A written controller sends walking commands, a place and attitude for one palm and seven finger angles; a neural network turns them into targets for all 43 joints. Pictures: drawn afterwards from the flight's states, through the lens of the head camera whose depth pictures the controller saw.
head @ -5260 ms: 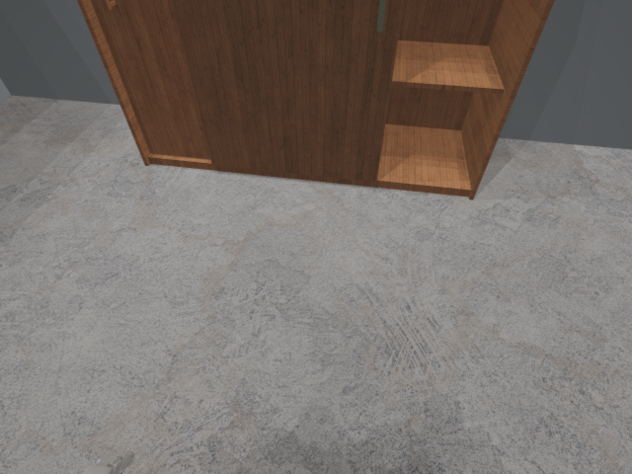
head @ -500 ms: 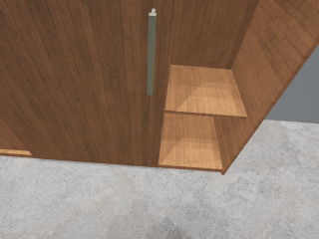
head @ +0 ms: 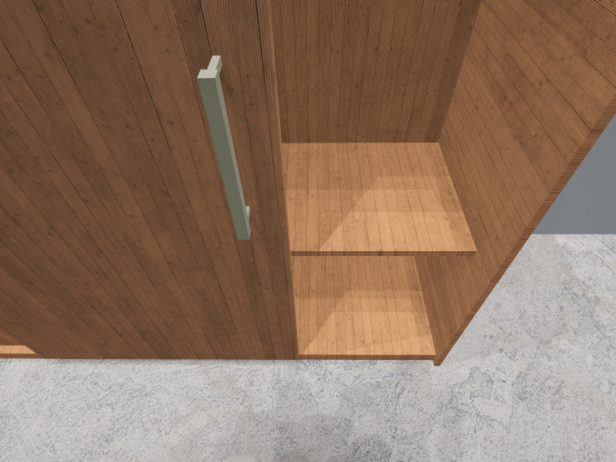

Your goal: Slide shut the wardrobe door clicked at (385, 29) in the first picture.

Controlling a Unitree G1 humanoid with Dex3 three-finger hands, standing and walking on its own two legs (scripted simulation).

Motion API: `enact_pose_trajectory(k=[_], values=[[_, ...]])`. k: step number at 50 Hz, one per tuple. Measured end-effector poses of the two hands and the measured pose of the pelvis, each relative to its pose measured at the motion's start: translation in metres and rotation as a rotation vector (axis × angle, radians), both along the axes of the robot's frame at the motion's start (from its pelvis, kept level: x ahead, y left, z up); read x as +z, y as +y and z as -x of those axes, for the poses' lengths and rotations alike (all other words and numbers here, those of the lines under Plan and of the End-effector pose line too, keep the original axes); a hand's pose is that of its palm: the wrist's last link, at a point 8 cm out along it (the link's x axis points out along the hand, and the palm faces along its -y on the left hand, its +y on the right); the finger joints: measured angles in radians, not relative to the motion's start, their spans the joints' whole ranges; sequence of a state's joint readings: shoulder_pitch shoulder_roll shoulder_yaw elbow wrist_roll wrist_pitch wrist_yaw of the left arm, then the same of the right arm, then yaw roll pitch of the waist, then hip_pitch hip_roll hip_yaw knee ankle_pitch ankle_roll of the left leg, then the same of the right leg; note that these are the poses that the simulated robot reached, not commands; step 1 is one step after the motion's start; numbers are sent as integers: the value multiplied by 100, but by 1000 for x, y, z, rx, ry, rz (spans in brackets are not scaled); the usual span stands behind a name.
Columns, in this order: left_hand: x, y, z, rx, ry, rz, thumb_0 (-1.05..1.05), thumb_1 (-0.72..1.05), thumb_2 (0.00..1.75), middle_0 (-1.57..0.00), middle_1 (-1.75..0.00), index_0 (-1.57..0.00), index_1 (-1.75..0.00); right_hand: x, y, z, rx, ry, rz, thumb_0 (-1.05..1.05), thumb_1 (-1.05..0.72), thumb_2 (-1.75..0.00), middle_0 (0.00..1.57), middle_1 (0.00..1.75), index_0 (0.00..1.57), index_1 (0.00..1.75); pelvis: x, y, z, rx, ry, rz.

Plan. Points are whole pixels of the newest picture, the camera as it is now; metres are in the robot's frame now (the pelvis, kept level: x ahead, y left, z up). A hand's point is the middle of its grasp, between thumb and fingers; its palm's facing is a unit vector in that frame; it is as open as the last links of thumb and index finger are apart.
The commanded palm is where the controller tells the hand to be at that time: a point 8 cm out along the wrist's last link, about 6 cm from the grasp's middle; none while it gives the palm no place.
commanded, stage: come to a stop and stand still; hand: left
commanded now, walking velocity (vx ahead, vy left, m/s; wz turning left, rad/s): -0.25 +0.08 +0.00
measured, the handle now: (231, 161) +0.49 +0.13 +0.13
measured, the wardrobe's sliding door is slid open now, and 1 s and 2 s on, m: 0.45 0.45 0.45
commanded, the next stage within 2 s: look again from close up in 1.82 s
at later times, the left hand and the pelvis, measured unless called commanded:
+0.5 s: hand out of the picture +0.01 +0.18 -0.17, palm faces +0.02 -0.96 -0.29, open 7.4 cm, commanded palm none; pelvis -0.01 -0.01 -0.01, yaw -1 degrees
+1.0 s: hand out of the picture -0.05 +0.16 -0.17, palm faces +0.05 -0.98 -0.20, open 7.4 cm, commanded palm none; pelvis -0.04 -0.02 +0.00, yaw +1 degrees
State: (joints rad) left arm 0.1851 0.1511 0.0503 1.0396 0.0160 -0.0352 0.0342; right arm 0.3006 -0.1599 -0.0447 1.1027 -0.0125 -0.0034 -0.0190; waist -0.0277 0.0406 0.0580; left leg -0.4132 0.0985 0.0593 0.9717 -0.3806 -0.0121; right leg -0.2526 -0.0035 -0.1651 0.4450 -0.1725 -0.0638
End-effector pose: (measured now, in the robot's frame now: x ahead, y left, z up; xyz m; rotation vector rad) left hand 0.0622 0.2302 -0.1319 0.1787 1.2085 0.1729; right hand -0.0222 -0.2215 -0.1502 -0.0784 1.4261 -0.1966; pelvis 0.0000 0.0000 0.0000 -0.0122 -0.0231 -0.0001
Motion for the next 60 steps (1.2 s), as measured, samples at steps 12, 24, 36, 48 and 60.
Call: enact_pose_trajectory(k=[12, 24, 36, 48, 60], values=[[-22, 16, 23, 66, 146, 48, 1, 92, 90, -20, -30, -20, -30, 12, 11, -92, 87, -129, 67, 1, -93, -89, 19, 30, 20, 30, -3, 19, -22, -18, -5, -12], [-7, 4, 58, 30, 170, -55, 1, 91, 90, -19, -30, -20, -30, -5, -17, -99, 78, -216, 13, 0, -91, -89, 20, 30, 21, 30, -9, -9, 8, -28, 22, -13], [-19, -26, 65, 27, 26, 23, 1, 91, 90, -20, -30, -20, -30, 5, -29, -38, 78, -198, 38, 1, -91, -89, 19, 30, 20, 30, -12, -21, 30, 23, -20, -1], [-11, -24, 112, 35, 122, 35, 1, 91, 90, -20, -30, -20, -30, 10, -24, 29, 75, -50, 25, 1, -91, -89, 19, 30, 20, 30, 0, -20, 43, 14, 13, -3], [-12, -33, 138, 62, 238, 63, 1, 91, 90, -19, -30, -20, -30, 7, -2, 38, 62, 22, -17, 1, -91, -89, 19, 30, 20, 30, 2, -15, 30, 8, 28, -5]])
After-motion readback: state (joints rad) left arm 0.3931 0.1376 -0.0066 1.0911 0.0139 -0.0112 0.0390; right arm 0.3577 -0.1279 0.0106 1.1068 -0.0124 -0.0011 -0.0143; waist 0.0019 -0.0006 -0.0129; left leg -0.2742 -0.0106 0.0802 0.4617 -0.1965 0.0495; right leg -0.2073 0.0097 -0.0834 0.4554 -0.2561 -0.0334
